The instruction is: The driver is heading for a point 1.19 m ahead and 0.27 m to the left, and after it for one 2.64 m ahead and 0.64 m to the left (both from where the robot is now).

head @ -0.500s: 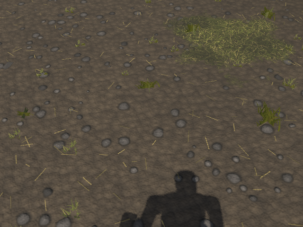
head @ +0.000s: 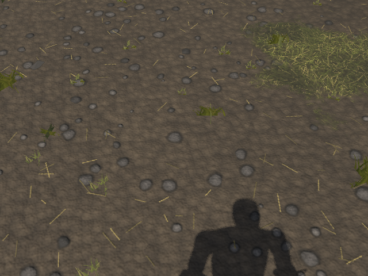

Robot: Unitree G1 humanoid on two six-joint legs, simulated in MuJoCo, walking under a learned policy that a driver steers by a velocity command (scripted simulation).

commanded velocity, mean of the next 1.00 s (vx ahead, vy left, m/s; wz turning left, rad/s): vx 0.29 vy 0.00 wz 0.00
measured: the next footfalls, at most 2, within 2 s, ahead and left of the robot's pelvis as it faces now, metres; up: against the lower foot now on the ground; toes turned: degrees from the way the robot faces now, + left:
left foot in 0.04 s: +0.12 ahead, +0.17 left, -0.05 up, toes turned +2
right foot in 0.74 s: +0.48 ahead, +0.09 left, -0.11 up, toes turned -1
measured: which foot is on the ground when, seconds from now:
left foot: up 0.00-0.02, down 0.04-0.74, up 0.76-1.00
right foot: down 0.00-0.40, up 0.42-0.72, down 0.74-1.00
